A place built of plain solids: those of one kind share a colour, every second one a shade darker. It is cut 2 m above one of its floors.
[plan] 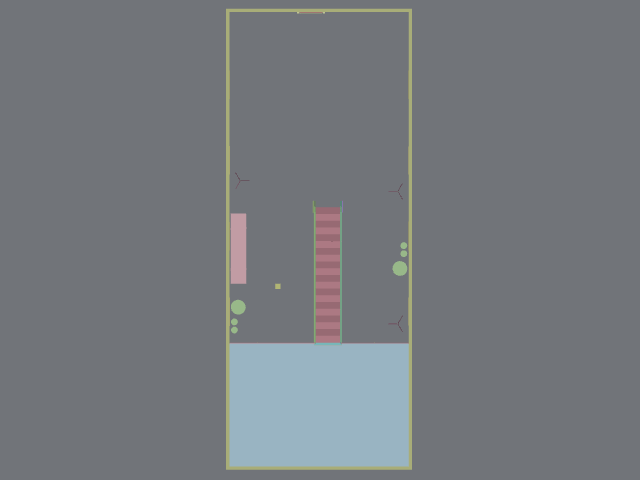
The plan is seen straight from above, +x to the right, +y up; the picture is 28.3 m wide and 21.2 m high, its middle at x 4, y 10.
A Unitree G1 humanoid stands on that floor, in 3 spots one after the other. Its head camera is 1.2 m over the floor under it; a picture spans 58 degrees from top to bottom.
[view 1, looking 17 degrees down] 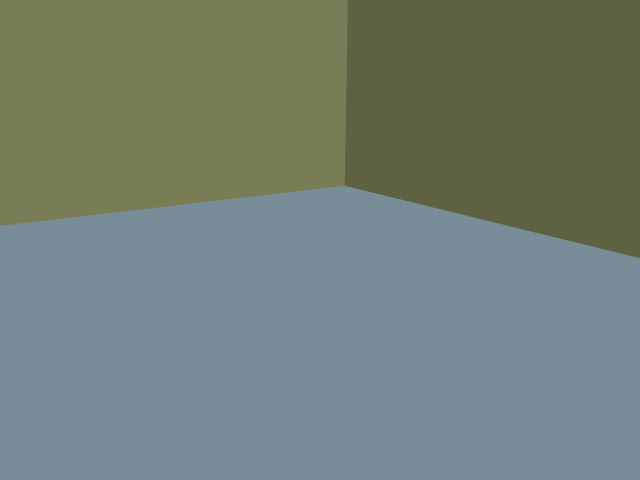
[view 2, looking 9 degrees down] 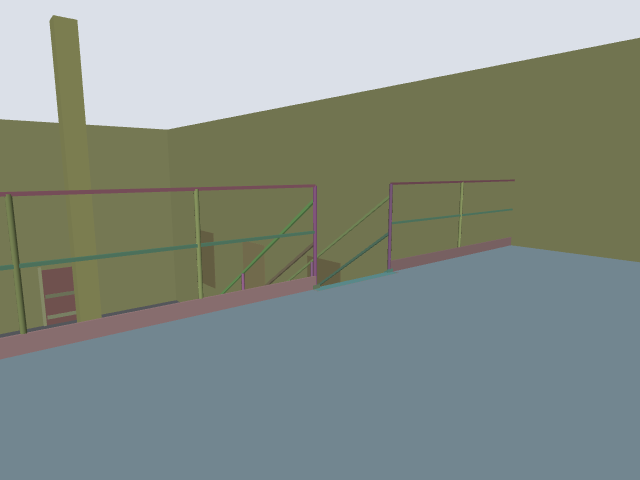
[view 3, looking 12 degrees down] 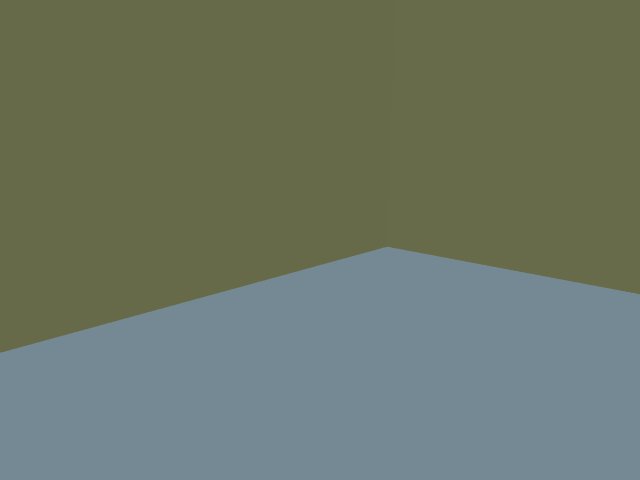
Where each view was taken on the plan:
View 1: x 2.35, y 4.09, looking -33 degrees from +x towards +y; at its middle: loft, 4.10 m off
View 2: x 1.00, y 2.07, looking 50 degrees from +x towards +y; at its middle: wall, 10.90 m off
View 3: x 4.35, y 3.04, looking -136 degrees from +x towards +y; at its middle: wall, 4.48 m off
